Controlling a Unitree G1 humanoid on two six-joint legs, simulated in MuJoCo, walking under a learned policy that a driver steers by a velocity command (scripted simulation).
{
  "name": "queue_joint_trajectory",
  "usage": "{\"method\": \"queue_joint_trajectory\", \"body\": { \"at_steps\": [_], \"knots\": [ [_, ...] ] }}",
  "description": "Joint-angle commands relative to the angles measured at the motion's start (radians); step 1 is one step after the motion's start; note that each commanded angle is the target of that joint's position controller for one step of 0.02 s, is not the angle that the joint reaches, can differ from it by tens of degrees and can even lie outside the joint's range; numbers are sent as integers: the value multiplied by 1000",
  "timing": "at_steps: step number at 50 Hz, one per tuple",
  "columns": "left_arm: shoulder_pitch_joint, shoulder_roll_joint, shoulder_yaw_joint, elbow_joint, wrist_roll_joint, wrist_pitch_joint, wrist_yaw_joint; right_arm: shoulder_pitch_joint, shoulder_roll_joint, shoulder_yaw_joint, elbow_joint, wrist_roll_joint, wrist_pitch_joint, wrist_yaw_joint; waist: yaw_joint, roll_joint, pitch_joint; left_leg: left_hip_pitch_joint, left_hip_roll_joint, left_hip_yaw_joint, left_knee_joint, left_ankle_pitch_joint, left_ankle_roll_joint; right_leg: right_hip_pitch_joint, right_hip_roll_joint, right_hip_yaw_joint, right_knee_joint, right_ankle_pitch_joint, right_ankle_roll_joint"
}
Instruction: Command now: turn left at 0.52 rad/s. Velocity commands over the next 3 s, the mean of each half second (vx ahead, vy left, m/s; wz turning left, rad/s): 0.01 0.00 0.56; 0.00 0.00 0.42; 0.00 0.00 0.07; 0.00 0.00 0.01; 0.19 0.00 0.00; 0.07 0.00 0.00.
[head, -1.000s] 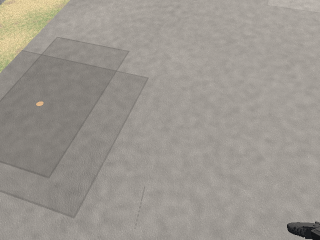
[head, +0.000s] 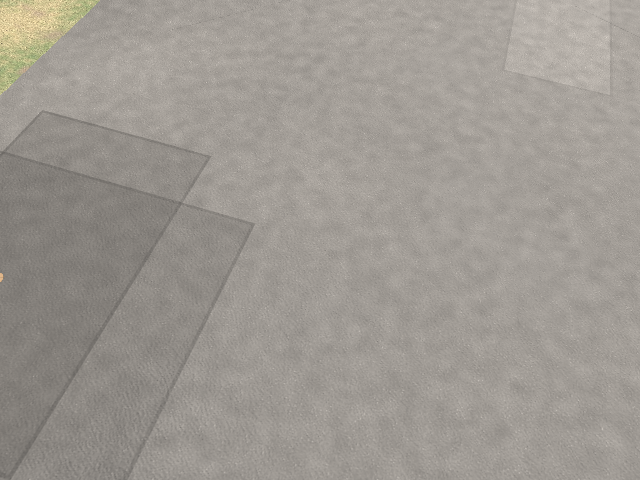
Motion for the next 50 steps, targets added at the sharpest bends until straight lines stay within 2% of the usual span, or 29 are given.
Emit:
{"method": "queue_joint_trajectory", "body": {
  "at_steps": [1, 2, 4, 8, 12, 17, 19, 20, 21, 22, 23, 24, 25, 26, 27, 30, 33, 35, 38, 40, 41, 42, 43, 44, 45, 46, 47, 48, 50],
  "knots": [
    [-54, 115, 36, -70, 4, -16, 17, -56, -181, -42, -87, 25, -35, -20, 12, 163, -84, 187, 260, -382, -317, 306, 155, -217, -2, 94, 168, 58, -4],
    [-39, 110, 37, -61, 6, -18, 16, -65, -163, -34, -93, 30, -31, -29, 22, 165, -99, 175, 236, -352, -310, 364, 144, -179, 8, 90, 179, 102, 5],
    [-16, 87, 33, -52, -2, -26, 9, -42, -152, -30, -100, 26, -25, -40, 23, 150, -138, 210, 214, -329, -299, 429, 148, -150, 28, 86, 162, 156, 20],
    [-44, 62, 20, -56, -7, -36, 3, -9, -170, -40, -107, 34, -14, -52, -1, 155, -136, 274, 200, -359, -289, 377, 153, -144, 42, 100, -42, 188, 45],
    [-49, 70, 16, -53, -12, -47, -11, -25, -187, -49, -124, 31, -2, -49, -10, 186, -111, 204, 185, -419, -290, 289, 166, -44, 59, 107, -191, 171, 51],
    [-17, 90, 19, -45, -19, -70, -31, -65, -188, -54, -146, 38, 11, -37, -3, 200, -129, 199, 169, -518, -248, 398, 163, 71, 81, 112, -346, 149, 30],
    [29, 93, 22, -31, -20, -79, -40, -96, -182, -53, -156, 49, 18, -39, 28, 196, -142, 195, 141, -533, -208, 428, 135, 160, 84, 101, -500, 234, 10],
    [65, 99, 27, -18, -17, -82, -43, -112, -174, -50, -162, 57, 21, -42, 51, 185, -145, 158, 109, -518, -181, 380, 101, 245, 69, 90, -620, 354, -6],
    [87, 144, 38, -14, -6, -79, -39, -88, -142, -42, -167, 53, 21, -44, 40, 117, -167, 67, 57, -468, -101, 211, 51, 364, -45, 168, -652, 439, -48],
    [46, 219, 48, -31, 10, -68, -30, -21, -89, -27, -171, 41, 17, -40, -28, -146, -158, -98, -92, -285, 99, -159, -15, 443, -246, 379, -658, 648, -160],
    [45, 201, 44, -39, 40, -67, -35, -24, -166, -53, -175, 41, 9, -39, -4, -213, -126, -214, -126, -194, 316, -353, -67, 382, -365, 514, -676, 728, -309],
    [5, 153, 28, -57, 31, -69, -34, 0, -228, -75, -154, 37, 8, -38, -15, -123, -110, -223, -66, -193, 462, -295, -96, 355, -357, 447, -668, 694, -321],
    [-32, 114, 18, -62, 17, -67, -29, 6, -227, -82, -136, 39, 14, -37, -25, -92, -94, -231, -53, -180, 514, -228, -113, 344, -286, 350, -655, 636, -277],
    [-48, 98, 11, -67, 3, -63, -24, 14, -197, -77, -121, 40, 25, -39, -22, -86, -80, -250, -48, -169, 555, -177, -134, 351, -234, 279, -648, 587, -245],
    [-46, 95, 6, -66, -4, -60, -19, 10, -173, -70, -123, 41, 32, -37, -10, -93, -65, -274, -41, -157, 581, -140, -150, 357, -221, 241, -646, 607, -244],
    [15, 116, 9, -54, 8, -44, -6, -64, -125, -51, -167, 55, 29, -27, 41, -119, -67, -296, -9, -82, 477, -91, -174, 419, -205, 159, -657, 653, -265],
    [36, 151, 20, -52, 8, -33, -7, -97, -105, -37, -197, 47, 26, -18, 67, -126, -101, -244, 34, -49, 333, -100, -178, 469, -239, 127, -649, 688, -279],
    [22, 176, 28, -55, 3, -29, -17, -97, -93, -28, -207, 41, 26, -11, 69, -132, -110, -143, 43, -15, 230, -105, -164, 421, -245, 92, -646, 713, -277],
    [26, 192, 30, -44, -16, -29, -35, -64, -104, -31, -203, 39, 30, -7, 56, -139, -114, -38, 18, 20, 78, -81, -133, 398, -258, 86, -614, 729, -270],
    [0, 185, 23, -36, -37, -30, -40, 3, -100, -34, -176, 36, 31, -3, 8, -122, -115, 94, -4, 42, -154, 88, -84, 357, -240, 62, -545, 688, -226],
    [43, 151, 10, -12, -39, -35, -42, 25, -119, -39, -166, 33, 30, -7, 0, -79, -119, 210, -6, 19, -272, 215, -53, 290, -211, 31, -491, 604, -167],
    [89, 86, -12, -6, -1, -42, -49, 48, -182, -52, -171, 33, 28, -18, 20, 108, -172, 385, 145, -179, -286, 514, -10, 152, -134, -53, -322, 349, -69],
    [76, 35, -33, -41, 31, -47, -51, 5, -235, -50, -204, 9, 21, -24, 40, 334, -175, 388, 376, -427, -259, 750, 170, -35, -23, -79, -145, -112, 15],
    [6, 114, -9, -44, 7, -40, -37, 25, -174, -36, -195, -11, -1, -15, -32, 229, -194, 287, 391, -426, -281, 653, 270, -21, -34, 18, 5, -166, 30],
    [5, 137, 2, -37, -13, -32, -33, -10, -151, -26, -178, -11, -17, -10, -8, 203, -148, 246, 331, -346, -294, 562, 238, -24, -43, 38, 63, -122, 26],
    [25, 133, 6, -16, -15, -25, -28, -54, -148, -26, -170, -1, -26, -11, 10, 188, -122, 233, 275, -293, -302, 467, 188, -35, -45, 44, 67, -65, 24],
    [37, 137, 10, 0, -8, -17, -21, -86, -135, -20, -169, 10, -31, -13, 16, 187, -101, 222, 254, -266, -304, 460, 161, -39, -48, 51, 63, -10, 30],
    [52, 132, 10, 9, -4, -14, -20, -103, -122, -12, -163, 12, -34, -17, 29, 183, -96, 190, 237, -237, -305, 514, 156, -3, -42, 51, 73, 42, 38],
    [83, 104, 3, 25, -9, -15, -22, -115, -88, 0, -150, 9, -37, -21, 43, 174, -112, 187, 209, -194, -307, 521, 154, 48, -36, 42, 17, 106, 48]
  ]
}}
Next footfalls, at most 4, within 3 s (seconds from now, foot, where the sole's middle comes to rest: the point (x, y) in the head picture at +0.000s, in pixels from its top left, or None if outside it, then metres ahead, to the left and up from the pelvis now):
0.42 right None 0.09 -0.13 -0.77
0.84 left None -0.01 0.12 -0.77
1.20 right None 0.09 -0.09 -0.77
2.66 left None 0.22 0.21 -0.77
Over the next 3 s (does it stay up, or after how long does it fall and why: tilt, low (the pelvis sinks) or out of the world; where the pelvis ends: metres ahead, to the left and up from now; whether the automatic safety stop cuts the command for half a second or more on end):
stays up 0.18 0.08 0.00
